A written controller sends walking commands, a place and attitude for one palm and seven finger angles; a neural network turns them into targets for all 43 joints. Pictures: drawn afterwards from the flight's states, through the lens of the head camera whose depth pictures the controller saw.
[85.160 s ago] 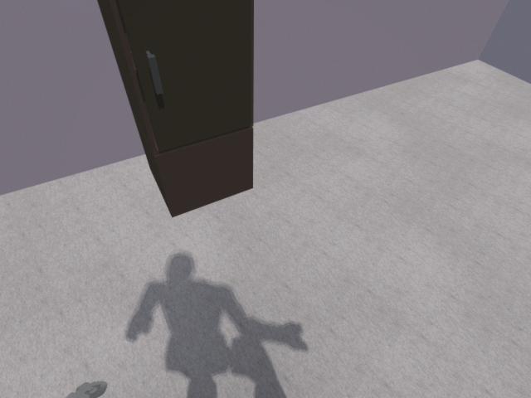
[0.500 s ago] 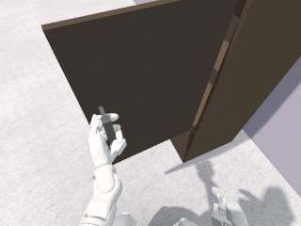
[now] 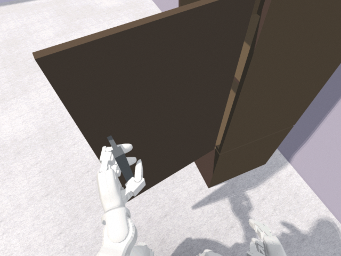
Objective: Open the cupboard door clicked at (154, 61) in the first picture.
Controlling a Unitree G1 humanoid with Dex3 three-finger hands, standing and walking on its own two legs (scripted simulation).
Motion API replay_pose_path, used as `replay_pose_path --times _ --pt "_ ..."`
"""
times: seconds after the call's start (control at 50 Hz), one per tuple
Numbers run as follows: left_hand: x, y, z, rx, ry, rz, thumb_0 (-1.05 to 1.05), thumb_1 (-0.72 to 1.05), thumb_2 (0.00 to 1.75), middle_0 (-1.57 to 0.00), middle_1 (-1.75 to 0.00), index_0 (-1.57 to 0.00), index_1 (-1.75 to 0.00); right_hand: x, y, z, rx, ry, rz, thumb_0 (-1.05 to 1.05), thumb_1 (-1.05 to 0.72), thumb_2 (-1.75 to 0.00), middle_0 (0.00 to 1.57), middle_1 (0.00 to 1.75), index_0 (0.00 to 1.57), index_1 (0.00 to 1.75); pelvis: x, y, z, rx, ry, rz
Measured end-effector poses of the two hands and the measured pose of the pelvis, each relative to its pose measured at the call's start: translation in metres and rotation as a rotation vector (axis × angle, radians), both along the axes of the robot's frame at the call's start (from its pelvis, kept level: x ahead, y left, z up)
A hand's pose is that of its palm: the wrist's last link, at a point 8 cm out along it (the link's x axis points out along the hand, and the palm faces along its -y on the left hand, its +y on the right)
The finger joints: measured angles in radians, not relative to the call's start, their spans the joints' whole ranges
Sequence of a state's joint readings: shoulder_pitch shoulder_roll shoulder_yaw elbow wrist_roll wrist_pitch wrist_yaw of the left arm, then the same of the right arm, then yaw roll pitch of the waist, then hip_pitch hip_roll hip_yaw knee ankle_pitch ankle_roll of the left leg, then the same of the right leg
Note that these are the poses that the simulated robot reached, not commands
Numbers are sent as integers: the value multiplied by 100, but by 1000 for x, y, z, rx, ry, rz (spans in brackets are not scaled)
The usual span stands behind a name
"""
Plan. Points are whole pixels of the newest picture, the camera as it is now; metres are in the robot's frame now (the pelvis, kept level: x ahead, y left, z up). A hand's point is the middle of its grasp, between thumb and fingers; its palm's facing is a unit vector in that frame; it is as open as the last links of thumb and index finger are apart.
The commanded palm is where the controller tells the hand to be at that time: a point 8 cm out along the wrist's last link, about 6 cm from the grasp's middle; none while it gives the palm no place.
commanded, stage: open thumb and fingers to let go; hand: left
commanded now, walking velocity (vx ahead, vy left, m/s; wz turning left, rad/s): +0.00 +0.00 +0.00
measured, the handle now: (120, 158) +0.32 +0.14 +0.05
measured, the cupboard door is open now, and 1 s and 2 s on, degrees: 100 100 100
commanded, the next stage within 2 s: slide the hand sideways off the handle in 0.60 s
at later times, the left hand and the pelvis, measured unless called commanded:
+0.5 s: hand (133, 184) +0.26 +0.10 +0.05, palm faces +0.34 -0.94 +0.00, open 14.7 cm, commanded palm +0.22 +0.14 +0.05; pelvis +0.00 +0.02 +0.00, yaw -1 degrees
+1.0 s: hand (125, 196) +0.24 +0.11 +0.05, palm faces -0.14 -0.99 +0.03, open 16.6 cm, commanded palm +0.22 +0.15 +0.05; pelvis -0.02 +0.04 +0.00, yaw -1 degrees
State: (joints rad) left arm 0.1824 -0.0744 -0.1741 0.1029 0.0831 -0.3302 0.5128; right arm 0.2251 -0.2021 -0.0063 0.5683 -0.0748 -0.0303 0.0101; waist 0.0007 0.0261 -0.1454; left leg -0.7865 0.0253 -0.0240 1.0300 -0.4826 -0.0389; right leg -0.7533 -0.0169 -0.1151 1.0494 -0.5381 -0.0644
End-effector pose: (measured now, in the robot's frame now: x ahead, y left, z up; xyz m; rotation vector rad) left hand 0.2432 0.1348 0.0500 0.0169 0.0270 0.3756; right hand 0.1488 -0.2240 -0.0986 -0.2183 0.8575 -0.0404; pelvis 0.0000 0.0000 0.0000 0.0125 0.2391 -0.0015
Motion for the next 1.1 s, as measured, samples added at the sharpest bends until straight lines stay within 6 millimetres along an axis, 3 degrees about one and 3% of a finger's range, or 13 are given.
replay_pose_path --times 0.28,0.4,0.68,0.74,0.84,0.92,1.1 --pt "-4 1 1 -22 3 -27 1 -22 42 -29 -121 -30 -122 8 7 7 12 -36 -7 1 -91 -90 20 30 20 30 3 3 2 2 -2 -6" --pt "-12 3 3 -31 -6 -27 0 -40 34 -26 -107 -28 -108 12 15 12 13 -60 -2 1 -91 -90 20 30 20 30 1 9 2 -5 -10 -8" --pt "-14 1 -1 -12 -17 -74 -1 -49 30 -19 -51 -19 -51 6 37 9 20 -73 18 1 -91 -90 20 30 20 30 -12 23 -4 -21 -15 -7" --pt "-15 2 -1 -6 -17 -88 -1 -49 30 -21 -46 -20 -48 1 39 7 23 -64 20 1 -91 -90 20 30 20 30 -15 24 -4 -22 -18 -6" --pt "-16 22 -3 95 -33 -351 -1 -49 30 -18 -38 -10 -40 -10 38 3 14 -49 16 1 -91 -90 20 30 20 30 -21 27 -7 -25 -22 3" --pt "-17 32 -1 50 -17 -509 -1 -50 30 -15 -34 -5 -35 -19 35 4 11 -65 -18 1 -91 -90 20 30 20 30 -25 34 -7 -37 -36 4" --pt "-24 29 1 -75 -18 -480 -1 -50 30 -5 -28 -11 -30 -20 40 23 0 -134 -53 2 -91 -90 20 30 20 30 -19 47 -5 -32 -28 -23"
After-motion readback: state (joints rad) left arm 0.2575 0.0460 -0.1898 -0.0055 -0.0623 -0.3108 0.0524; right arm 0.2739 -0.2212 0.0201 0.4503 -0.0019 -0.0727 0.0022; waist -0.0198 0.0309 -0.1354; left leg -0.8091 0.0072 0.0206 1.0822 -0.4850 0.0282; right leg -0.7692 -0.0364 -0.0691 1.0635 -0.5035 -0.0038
